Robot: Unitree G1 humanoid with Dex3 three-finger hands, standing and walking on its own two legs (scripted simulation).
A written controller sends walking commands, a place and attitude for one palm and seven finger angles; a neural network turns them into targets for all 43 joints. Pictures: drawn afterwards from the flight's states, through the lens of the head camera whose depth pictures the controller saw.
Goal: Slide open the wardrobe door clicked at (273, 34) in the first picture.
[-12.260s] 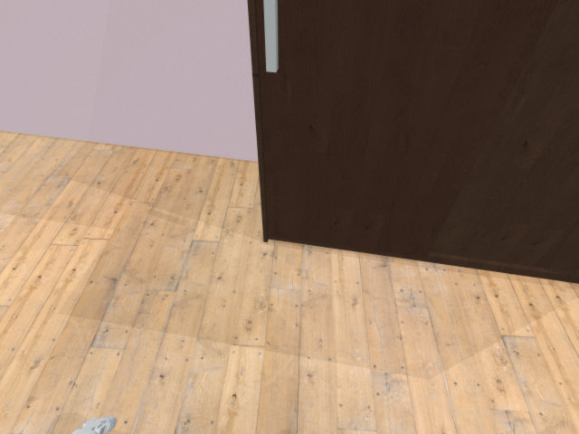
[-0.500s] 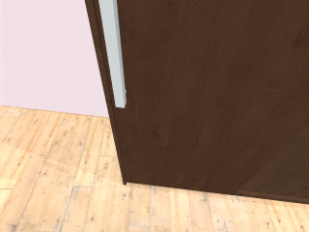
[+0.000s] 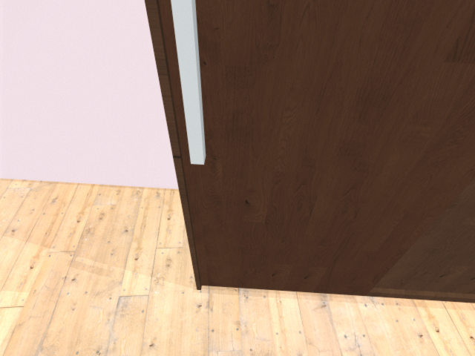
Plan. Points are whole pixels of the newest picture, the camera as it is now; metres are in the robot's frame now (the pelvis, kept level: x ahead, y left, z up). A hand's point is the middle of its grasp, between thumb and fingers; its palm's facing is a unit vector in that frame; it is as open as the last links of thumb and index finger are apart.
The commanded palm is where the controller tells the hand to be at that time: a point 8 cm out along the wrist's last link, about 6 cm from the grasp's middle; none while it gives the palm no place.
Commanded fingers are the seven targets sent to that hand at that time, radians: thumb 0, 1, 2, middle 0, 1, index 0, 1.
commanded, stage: look again from close up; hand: left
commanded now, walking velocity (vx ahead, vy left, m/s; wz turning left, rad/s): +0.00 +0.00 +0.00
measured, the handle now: (193, 83) +0.50 +0.11 +0.23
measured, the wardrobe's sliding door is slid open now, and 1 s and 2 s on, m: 0.00 0.00 0.00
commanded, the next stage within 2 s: none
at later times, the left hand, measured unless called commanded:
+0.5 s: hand out of the picture -0.11 +0.20 -0.16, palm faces +0.02 -0.98 -0.22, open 7.4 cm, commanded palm none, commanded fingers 0.00 0.90 0.90 -0.20 -0.30 -0.20 -0.30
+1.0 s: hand out of the picture -0.02 +0.17 -0.16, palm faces -0.02 -0.97 -0.22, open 7.4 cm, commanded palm none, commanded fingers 0.00 0.90 0.90 -0.20 -0.30 -0.20 -0.30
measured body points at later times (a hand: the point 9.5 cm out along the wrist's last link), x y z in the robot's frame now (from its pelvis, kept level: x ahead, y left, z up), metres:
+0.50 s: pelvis -0.04 +0.01 +0.01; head -0.03 +0.02 +0.46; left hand -0.11 +0.25 -0.14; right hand +0.01 -0.24 -0.13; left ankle +0.05 +0.08 -0.73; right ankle -0.09 -0.12 -0.72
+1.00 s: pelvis -0.02 -0.02 +0.01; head -0.01 -0.01 +0.46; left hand -0.02 +0.23 -0.14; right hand +0.01 -0.27 -0.14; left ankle +0.05 +0.08 -0.73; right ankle -0.09 -0.12 -0.73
